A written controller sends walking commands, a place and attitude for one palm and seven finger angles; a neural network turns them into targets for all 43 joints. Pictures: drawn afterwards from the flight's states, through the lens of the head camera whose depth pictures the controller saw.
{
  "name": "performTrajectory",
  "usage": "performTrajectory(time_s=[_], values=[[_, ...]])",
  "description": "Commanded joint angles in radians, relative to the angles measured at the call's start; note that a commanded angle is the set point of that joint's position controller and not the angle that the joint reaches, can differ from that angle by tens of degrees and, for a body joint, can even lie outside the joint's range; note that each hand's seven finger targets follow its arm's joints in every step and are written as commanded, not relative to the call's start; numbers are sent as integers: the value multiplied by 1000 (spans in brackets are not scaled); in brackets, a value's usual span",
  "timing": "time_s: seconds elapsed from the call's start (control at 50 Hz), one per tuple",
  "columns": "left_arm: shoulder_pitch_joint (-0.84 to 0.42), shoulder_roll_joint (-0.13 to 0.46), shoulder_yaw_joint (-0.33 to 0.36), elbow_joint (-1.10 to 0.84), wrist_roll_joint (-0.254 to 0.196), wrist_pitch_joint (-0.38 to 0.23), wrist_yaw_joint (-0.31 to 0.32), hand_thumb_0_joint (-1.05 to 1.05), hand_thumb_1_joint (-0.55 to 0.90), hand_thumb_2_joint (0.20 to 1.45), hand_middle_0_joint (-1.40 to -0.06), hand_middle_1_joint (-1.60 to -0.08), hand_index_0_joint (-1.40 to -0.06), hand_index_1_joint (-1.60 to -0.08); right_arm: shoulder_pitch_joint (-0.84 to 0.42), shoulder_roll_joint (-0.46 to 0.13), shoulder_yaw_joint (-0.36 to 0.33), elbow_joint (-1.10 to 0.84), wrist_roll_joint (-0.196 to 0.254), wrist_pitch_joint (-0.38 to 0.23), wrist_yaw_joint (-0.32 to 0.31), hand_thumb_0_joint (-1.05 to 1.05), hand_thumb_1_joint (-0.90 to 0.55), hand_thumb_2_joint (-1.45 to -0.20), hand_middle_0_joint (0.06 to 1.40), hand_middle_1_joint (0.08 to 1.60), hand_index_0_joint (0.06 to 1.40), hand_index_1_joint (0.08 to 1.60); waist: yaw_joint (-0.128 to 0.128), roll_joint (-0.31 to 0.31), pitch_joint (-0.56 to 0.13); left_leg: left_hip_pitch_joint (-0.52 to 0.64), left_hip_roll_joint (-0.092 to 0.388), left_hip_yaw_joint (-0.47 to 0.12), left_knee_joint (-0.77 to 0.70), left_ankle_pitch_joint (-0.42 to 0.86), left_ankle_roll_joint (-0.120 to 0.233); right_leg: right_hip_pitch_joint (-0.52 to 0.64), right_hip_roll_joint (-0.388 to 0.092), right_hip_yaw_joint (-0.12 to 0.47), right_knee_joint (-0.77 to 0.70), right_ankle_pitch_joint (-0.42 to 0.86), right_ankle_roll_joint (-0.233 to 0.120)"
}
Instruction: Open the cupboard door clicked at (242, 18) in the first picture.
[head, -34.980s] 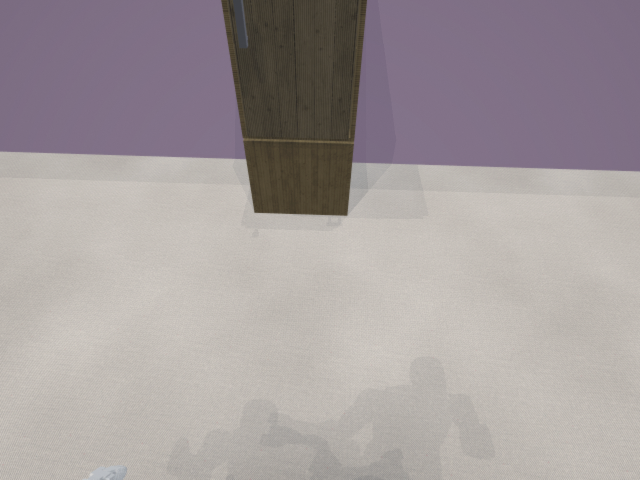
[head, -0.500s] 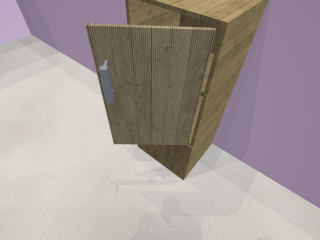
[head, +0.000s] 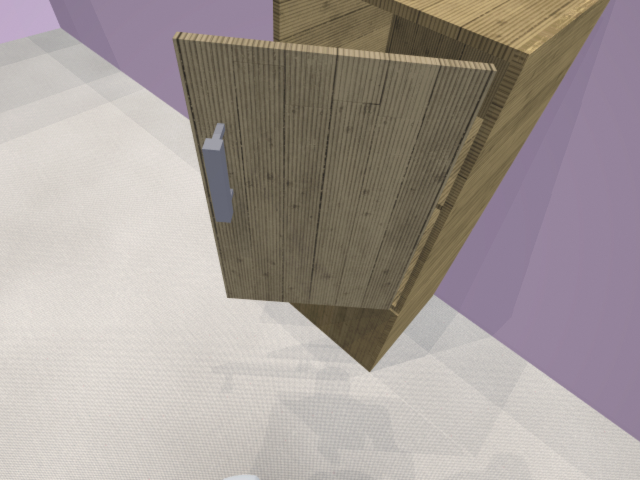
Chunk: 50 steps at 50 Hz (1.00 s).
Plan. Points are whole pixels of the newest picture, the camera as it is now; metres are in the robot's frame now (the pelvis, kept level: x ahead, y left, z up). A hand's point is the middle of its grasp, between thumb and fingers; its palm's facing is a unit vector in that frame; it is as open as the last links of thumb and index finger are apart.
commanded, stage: come to a stop and stand still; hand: left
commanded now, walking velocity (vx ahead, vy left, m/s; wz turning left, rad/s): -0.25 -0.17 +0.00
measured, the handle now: (222, 174) +0.50 +0.19 +0.08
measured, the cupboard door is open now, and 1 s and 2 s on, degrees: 40 40 40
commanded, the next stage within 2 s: look again from close up in 0.90 s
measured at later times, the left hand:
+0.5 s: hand out of the picture +0.00 +0.14 -0.16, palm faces +0.07 -0.97 -0.22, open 7.3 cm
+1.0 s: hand out of the picture -0.06 +0.14 -0.17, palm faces +0.08 -0.99 -0.15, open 7.4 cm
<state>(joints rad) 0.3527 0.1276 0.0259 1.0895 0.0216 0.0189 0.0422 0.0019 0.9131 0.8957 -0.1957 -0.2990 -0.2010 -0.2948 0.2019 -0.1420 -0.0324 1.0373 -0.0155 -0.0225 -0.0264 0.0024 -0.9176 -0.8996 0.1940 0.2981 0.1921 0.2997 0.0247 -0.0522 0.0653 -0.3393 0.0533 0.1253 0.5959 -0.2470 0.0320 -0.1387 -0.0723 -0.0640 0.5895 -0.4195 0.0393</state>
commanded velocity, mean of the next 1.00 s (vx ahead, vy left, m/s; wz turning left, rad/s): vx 0.01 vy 0.02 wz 0.00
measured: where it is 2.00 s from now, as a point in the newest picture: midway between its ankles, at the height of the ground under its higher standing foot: outside the picture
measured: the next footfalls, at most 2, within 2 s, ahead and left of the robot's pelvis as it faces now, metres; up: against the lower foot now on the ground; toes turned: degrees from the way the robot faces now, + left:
right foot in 0.28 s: +0.01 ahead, -0.16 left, +0.00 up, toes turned +2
left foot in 0.54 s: +0.00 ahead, +0.08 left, +0.00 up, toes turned +5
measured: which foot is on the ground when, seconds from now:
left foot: down 0.00-0.28, up 0.30-0.52, down 0.54-1.00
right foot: up 0.00-0.26, down 0.28-1.00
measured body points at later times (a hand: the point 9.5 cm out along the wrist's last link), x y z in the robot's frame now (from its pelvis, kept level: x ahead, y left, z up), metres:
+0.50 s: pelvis -0.03 -0.04 +0.01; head -0.02 -0.05 +0.46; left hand +0.00 +0.19 -0.14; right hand +0.00 -0.28 -0.15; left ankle -0.03 +0.08 -0.71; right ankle -0.03 -0.16 -0.73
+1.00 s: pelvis -0.03 -0.02 +0.01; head -0.02 -0.01 +0.46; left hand -0.06 +0.19 -0.15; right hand -0.03 -0.23 -0.14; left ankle -0.04 +0.08 -0.73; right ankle -0.03 -0.16 -0.73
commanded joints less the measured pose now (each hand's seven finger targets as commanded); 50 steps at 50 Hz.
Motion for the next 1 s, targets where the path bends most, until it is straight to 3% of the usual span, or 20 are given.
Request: performTrajectory(time_s=[0.0, 0.06, 0.12, 0.18, 0.22, 0.24, 0.26, 0.28, 0.3, 0.34, 0.44, 0.48, 0.5, 0.52, 0.54, 0.58, 0.7, 0.92, 0.96, 0.98], values=[[51, 95, 20, -81, 0, 13, 7, 0, 900, 900, -200, -300, -200, -300, 146, -199, -50, -9, -1, 14, -38, 0, -900, -900, 200, 300, 200, 300, -55, 239, -95, 309, 321, -277, -179, 1073, 169, -240, 24, 44, 285, -168, -16], [9, 90, 37, -120, 4, 21, -6, 0, 900, 900, -200, -300, -200, -300, 83, -213, -70, -41, -6, 24, -41, 0, -900, -900, 200, 300, 200, 300, -55, 177, -174, 320, 318, -238, -167, 914, 177, -302, 38, 78, 390, -104, -11], [11, 82, 45, -149, 2, 32, -15, 0, 900, 900, -200, -300, -200, -300, 3, -203, -72, -72, -10, 23, -37, 0, -900, -900, 200, 300, 200, 300, -27, 199, -181, 202, 297, -203, -194, 691, 153, -240, 33, 82, 336, -37, -12], [53, 69, 45, -156, 3, 29, -18, 0, 900, 900, -200, -300, -200, -300, -46, -194, -73, -94, -15, 33, -20, 0, -900, -900, 200, 300, 200, 300, 0, 232, -159, 56, 258, -200, -223, 340, 117, -91, 28, 37, 133, 38, -26], [133, 95, 48, -130, 11, 13, -15, 0, 900, 900, -200, -300, -200, -300, -53, -155, -65, -102, -9, 45, -3, 0, -900, -900, 200, 300, 200, 300, 41, 101, -130, -95, 141, -142, -149, -45, 40, 69, 26, 11, -124, 177, -23], [108, 151, 46, -136, 21, -2, -11, 0, 900, 900, -200, -300, -200, -300, -31, -82, -52, -108, 0, 55, 7, 0, -900, -900, 200, 300, 200, 300, 26, -119, -75, -159, 14, -74, 2, -229, -29, -1, -117, 213, -318, 5, -70], [10, 222, 48, -176, 18, -4, -10, 0, 900, 900, -200, -300, -200, -300, -35, -54, -46, -130, -1, 68, 18, 0, -900, -900, 200, 300, 200, 300, 9, -239, -10, -150, -25, -73, 163, -262, -56, -191, -288, 412, -465, -271, -154], [-72, 238, 51, -204, 19, -2, -10, 0, 900, 900, -200, -300, -200, -300, -64, -91, -49, -134, -7, 77, 24, 0, -900, -900, 200, 300, 200, 300, 1, -150, 8, -76, -18, -124, 282, -233, -50, -341, -297, 428, -498, -320, -184], [-115, 236, 58, -207, 17, -15, -4, 0, 900, 900, -200, -300, -200, -300, -50, -88, -47, -128, -10, 79, 24, 0, -900, -900, 200, 300, 200, 300, -20, -195, 28, -114, -14, -150, 322, -188, -42, -318, -267, 439, -498, -275, -175], [-159, 198, 45, -201, 10, -27, -10, 0, 900, 900, -200, -300, -200, -300, 21, -112, -44, -79, -12, 59, 31, 0, -900, -900, 200, 300, 200, 300, -44, -140, 33, -99, 0, -124, 315, -105, -45, -227, -189, 268, -409, -38, -151], [-49, 215, 51, -148, 7, -29, -13, 0, 900, 900, -200, -300, -200, -300, 50, -75, -21, -63, -5, 36, 22, 0, -900, -900, 200, 300, 200, 300, 4, -82, -16, -1, -23, -63, -4, -113, -61, -44, -195, 208, -282, 308, -178], [-55, 191, 43, -123, -5, -28, -12, 0, 900, 900, -200, -300, -200, -300, 103, -73, -12, -33, -2, 27, 13, 0, -900, -900, 200, 300, 200, 300, -17, -61, -39, 146, -19, -71, -190, 28, -55, -84, -154, 168, -221, 340, -134], [-53, 167, 38, -122, -7, -24, -15, 0, 900, 900, -200, -300, -200, -300, 123, -97, -14, -21, -2, 20, 10, 0, -900, -900, 200, 300, 200, 300, -14, 28, -49, 205, 29, -128, -218, 159, -37, -118, -102, 119, -169, 322, -96], [-38, 136, 32, -119, -9, -22, -16, 0, 900, 900, -200, -300, -200, -300, 118, -125, -11, -18, -7, 15, 6, 0, -900, -900, 200, 300, 200, 300, 4, 90, -64, 191, 91, -176, -210, 260, -9, -109, -60, 81, -163, 289, -62], [-37, 122, 27, -109, -7, -21, -15, 0, 900, 900, -200, -300, -200, -300, 100, -136, -9, -14, -8, 16, 3, 0, -900, -900, 200, 300, 200, 300, 11, 77, -60, 149, 106, -181, -197, 253, 0, -79, -45, 71, -182, 258, -51], [-55, 120, 21, -76, -7, -14, -11, 0, 900, 900, -200, -300, -200, -300, 95, -118, 2, 11, -3, 8, 1, 0, -900, -900, 200, 300, 200, 300, 7, 167, -62, 110, 92, -192, -266, 239, 4, -12, -34, 35, -158, 253, -32], [-29, 112, 5, -11, -5, -20, -9, 0, 900, 900, -200, -300, -200, -300, 118, -100, 5, 48, 3, 7, -5, 0, -900, -900, 200, 300, 200, 300, -4, 73, -39, 145, 67, -159, -263, 217, -9, -3, -48, 49, -214, 315, -34], [19, 78, -5, 28, -2, -21, -4, 0, 900, 900, -200, -300, -200, -300, 141, -78, 10, 74, 5, 4, -10, 0, -900, -900, 200, 300, 200, 300, -12, 53, 11, 138, 57, -157, -302, 129, -6, -36, -47, 57, -236, 275, -28], [28, 74, -5, 30, -3, -24, -4, 0, 900, 900, -200, -300, -200, -300, 144, -76, 10, 76, 4, 2, -10, 0, -900, -900, 200, 300, 200, 300, -12, 57, 6, 146, 54, -150, -294, 143, -8, -39, -49, 59, -236, 286, -28], [48, 119, -24, 48, 10, -54, 37, 0, 900, 900, -200, -300, -200, -300, 75, -125, 23, 1, 17, -19, 3, 0, -900, -900, 200, 300, 200, 300, -5, 85, 22, 84, 64, -147, -103, 367, -29, -56, -76, 98, -199, 505, -47]])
